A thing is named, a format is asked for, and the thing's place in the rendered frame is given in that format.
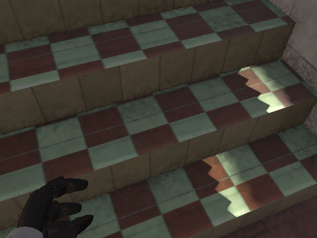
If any left robot hand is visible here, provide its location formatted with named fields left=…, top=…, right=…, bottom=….
left=16, top=176, right=94, bottom=238

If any robot left forearm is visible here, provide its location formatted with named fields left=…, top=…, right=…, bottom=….
left=6, top=226, right=44, bottom=238

